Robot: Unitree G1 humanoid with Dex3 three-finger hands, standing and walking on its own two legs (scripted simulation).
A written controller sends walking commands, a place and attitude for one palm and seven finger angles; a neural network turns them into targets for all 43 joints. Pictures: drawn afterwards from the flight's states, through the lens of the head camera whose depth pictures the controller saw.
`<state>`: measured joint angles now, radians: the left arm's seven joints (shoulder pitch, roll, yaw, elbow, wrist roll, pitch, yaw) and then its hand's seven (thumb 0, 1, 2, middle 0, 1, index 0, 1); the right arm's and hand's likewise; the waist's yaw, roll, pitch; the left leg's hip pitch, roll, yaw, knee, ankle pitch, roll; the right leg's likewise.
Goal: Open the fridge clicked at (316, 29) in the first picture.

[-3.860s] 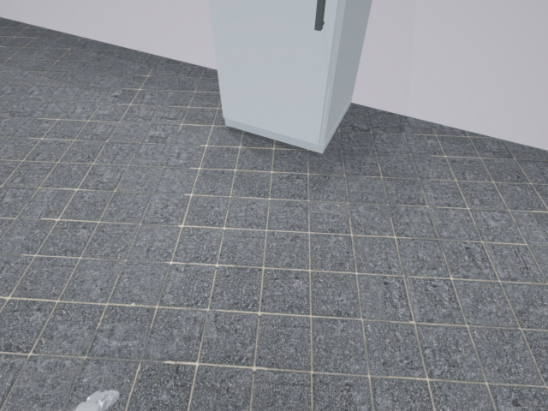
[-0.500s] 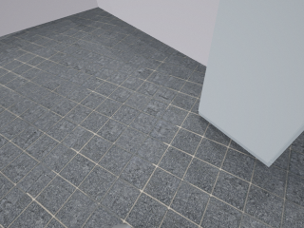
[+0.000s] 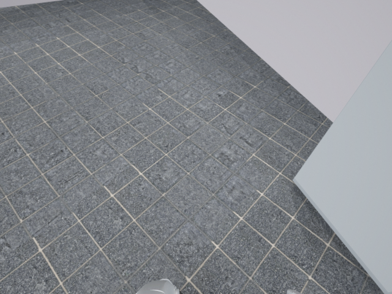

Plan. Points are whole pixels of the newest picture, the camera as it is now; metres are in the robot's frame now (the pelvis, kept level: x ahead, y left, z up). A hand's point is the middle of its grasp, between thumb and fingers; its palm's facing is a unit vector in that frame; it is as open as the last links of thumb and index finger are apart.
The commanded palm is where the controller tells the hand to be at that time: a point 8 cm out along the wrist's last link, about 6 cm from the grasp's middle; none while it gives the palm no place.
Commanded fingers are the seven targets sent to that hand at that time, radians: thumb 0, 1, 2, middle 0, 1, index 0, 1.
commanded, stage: turn to face it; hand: right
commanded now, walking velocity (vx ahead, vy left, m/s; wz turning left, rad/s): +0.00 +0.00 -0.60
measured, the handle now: out of the picture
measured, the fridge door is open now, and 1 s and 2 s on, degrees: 0 0 0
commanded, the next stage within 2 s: take the last steps up to it in 1.66 s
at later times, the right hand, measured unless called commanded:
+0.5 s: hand out of the picture +0.09 -0.26 -0.17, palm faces +0.29 +0.94 -0.19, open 7.4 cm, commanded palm none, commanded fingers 0.00 -0.90 -0.90 0.20 0.30 0.20 0.30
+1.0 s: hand out of the picture +0.16 -0.24 -0.12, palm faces +0.50 +0.81 -0.30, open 7.4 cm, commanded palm none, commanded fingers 0.00 -0.90 -0.90 0.20 0.30 0.20 0.30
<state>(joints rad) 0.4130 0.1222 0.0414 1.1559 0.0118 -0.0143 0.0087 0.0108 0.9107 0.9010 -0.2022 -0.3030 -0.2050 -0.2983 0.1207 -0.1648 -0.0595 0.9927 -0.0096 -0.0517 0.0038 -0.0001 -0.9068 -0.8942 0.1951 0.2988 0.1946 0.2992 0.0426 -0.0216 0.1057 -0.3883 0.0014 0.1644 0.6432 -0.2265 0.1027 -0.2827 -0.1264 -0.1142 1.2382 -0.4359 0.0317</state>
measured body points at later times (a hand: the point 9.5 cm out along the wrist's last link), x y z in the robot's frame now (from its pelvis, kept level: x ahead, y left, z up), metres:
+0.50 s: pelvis +0.10 -0.05 +0.01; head +0.14 -0.10 +0.46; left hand +0.25 +0.17 -0.11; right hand +0.08 -0.31 -0.15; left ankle +0.09 +0.10 -0.65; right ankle +0.11 -0.13 -0.72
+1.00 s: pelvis +0.14 +0.01 +0.01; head +0.20 +0.01 +0.46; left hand +0.32 +0.21 -0.15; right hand +0.13 -0.28 -0.10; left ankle +0.19 +0.10 -0.72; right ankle +0.09 -0.11 -0.69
